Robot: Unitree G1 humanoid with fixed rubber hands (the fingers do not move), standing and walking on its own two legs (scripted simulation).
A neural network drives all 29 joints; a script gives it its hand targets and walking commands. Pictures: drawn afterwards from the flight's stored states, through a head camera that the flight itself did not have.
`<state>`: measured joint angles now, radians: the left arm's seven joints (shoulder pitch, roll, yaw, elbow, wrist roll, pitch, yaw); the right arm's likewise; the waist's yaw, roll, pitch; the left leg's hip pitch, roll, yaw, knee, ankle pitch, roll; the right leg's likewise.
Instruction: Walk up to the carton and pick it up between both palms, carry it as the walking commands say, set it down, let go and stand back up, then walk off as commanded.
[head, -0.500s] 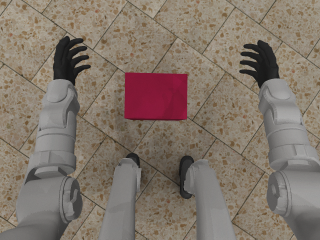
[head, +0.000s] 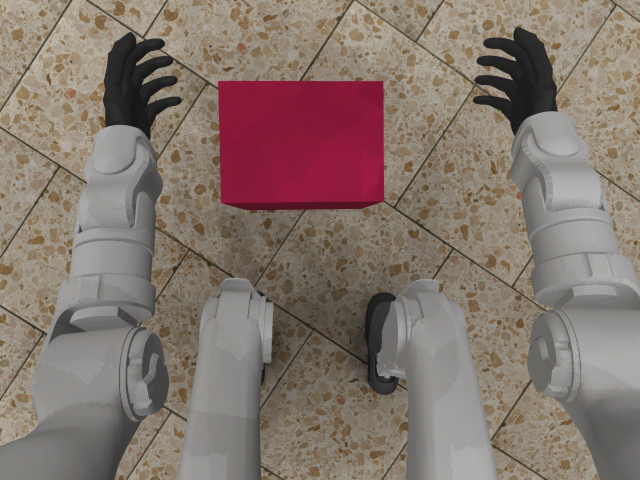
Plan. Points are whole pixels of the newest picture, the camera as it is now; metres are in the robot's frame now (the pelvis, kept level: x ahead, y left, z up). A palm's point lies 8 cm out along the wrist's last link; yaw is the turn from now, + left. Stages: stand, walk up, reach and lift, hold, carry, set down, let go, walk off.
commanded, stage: reach and lift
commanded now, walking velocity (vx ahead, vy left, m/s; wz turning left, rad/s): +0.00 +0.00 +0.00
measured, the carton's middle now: (303, 156) +0.50 +0.04 -0.38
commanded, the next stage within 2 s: none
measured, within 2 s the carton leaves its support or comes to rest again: neither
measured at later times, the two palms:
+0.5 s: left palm (182, 155) +0.48 +0.21 -0.28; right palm (455, 151) +0.49 -0.19 -0.28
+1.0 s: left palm (181, 156) +0.48 +0.22 -0.30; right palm (455, 144) +0.51 -0.19 -0.29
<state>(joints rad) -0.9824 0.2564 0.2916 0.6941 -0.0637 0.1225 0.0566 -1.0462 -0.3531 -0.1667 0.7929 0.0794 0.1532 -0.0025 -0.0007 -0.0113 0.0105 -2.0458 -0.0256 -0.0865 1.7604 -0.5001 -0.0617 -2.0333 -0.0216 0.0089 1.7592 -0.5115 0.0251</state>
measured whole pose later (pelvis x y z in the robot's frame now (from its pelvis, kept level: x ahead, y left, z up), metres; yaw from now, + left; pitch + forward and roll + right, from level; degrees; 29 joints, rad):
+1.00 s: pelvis -0.01 +0.00 -0.12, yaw +0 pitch +37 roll +0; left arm -1.17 0.40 0.13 0.95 -0.24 0.02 0.09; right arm -1.28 -0.40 -0.02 1.01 0.20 0.05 -0.06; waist 0.01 -0.01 0.32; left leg -2.26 -0.03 -0.09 2.18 -0.56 -0.08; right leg -2.27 0.01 0.04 2.18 -0.56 0.03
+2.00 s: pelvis -0.01 +0.00 -0.13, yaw +0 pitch +36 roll +0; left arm -1.31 0.34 0.14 1.05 -0.23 0.09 0.09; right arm -1.42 -0.29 -0.04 1.13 0.24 0.05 -0.07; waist 0.02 -0.01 0.32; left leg -2.27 -0.03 -0.09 2.20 -0.56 -0.09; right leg -2.28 0.01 0.04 2.20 -0.56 0.03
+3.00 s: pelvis -0.04 +0.00 -0.10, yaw +0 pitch +23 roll +0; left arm -1.37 0.26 0.24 0.82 -0.09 0.35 0.16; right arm -1.43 -0.30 -0.11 0.88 0.21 0.29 -0.23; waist 0.02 -0.01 0.52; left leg -2.01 -0.04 -0.09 2.14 -0.53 -0.09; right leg -2.01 0.01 0.04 2.15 -0.53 0.03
